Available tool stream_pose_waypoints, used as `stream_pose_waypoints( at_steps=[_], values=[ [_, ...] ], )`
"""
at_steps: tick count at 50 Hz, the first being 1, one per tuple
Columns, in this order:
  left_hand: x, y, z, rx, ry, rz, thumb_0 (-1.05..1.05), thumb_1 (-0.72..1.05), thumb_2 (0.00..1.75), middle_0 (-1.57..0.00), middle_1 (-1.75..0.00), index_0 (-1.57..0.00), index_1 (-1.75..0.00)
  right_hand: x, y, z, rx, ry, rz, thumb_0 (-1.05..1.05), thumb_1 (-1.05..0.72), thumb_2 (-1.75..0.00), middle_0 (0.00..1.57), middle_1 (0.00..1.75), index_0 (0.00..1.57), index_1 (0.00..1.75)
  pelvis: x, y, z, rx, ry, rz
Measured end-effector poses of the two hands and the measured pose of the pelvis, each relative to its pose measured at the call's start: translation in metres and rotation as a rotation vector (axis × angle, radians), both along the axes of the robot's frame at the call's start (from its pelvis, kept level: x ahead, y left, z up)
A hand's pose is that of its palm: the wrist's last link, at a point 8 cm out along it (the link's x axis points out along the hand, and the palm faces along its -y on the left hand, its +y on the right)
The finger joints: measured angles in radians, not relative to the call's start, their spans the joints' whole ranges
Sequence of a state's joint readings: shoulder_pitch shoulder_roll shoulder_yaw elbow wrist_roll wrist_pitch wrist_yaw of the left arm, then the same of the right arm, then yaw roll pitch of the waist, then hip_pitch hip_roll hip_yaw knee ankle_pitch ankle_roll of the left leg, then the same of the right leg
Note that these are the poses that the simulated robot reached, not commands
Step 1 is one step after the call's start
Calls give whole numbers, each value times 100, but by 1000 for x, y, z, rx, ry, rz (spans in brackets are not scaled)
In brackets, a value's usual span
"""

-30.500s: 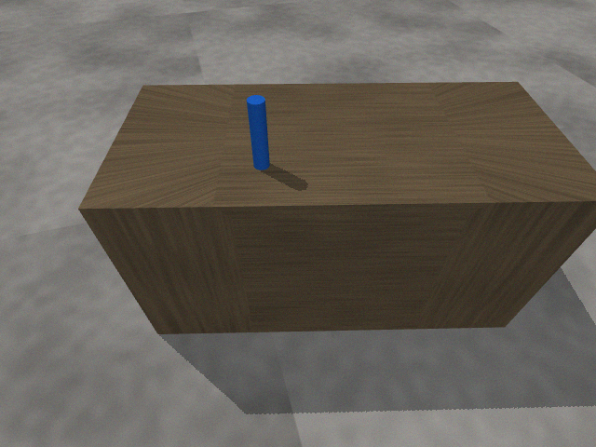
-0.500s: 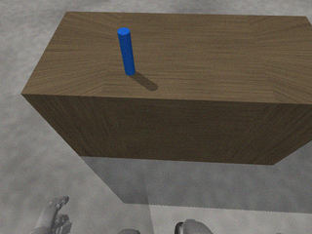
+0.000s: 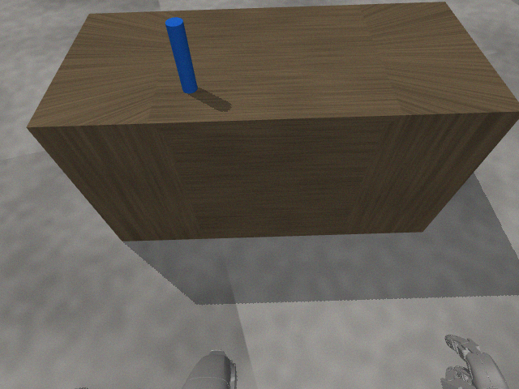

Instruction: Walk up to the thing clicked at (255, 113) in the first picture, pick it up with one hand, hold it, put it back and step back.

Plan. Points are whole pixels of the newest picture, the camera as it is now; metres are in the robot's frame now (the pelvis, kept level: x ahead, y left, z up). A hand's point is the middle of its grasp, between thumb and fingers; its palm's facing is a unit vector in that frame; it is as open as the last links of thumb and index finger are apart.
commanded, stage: step back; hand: left
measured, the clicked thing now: (182, 58) +0.84 +0.25 +0.00
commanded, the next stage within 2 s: stand in 1.80 s
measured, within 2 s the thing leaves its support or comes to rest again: neither
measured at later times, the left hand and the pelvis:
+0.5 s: hand out of the picture -0.05 +0.24 -0.13, palm faces +0.09 -0.94 -0.34, open 7.4 cm; pelvis -0.15 -0.03 +0.02, yaw +5 degrees
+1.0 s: hand out of the picture -0.22 +0.23 -0.12, palm faces +0.12 -0.89 -0.44, open 7.4 cm; pelvis -0.23 -0.06 +0.01, yaw +6 degrees
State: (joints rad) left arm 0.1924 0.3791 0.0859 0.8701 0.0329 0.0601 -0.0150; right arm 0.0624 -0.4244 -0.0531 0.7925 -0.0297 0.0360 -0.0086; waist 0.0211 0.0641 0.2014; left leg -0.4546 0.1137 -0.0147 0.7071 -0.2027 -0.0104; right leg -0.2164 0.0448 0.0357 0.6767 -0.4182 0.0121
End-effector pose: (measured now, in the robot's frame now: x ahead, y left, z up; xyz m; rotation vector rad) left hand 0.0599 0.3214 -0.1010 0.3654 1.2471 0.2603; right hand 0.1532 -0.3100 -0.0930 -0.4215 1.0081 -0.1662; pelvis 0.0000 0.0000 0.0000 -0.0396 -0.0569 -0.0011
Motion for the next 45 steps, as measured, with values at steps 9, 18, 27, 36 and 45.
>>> stream_pose_waypoints(
  at_steps=[9,18,27,36,45],
  values=[
    [-49,-27,31,26,-42,12,1,90,89,-20,-30,-21,-30,-88,-20,-6,34,114,-42,1,-90,-89,20,30,20,30,-43,-19,18,85,37,29],
    [-64,-21,8,9,-198,18,1,91,89,-20,-30,-21,-30,-168,-12,-14,-13,233,19,1,-90,-89,20,30,20,30,-108,-22,1,90,11,115],
    [-140,-45,5,-63,-123,43,1,91,89,-20,-30,-20,-30,-199,-22,16,-26,137,38,1,-90,-89,21,30,21,30,-162,-36,17,21,27,82],
    [-243,-74,3,-8,-6,35,1,91,89,-20,-30,-20,-30,-221,-62,1,15,18,10,0,-90,-89,20,30,20,30,-215,-66,5,-6,1,41],
    [-288,-70,26,36,-4,90,1,90,89,-20,-30,-21,-30,-287,-67,-15,55,182,-11,1,-90,-89,20,30,20,30,-228,-66,15,50,24,69]
  ],
)
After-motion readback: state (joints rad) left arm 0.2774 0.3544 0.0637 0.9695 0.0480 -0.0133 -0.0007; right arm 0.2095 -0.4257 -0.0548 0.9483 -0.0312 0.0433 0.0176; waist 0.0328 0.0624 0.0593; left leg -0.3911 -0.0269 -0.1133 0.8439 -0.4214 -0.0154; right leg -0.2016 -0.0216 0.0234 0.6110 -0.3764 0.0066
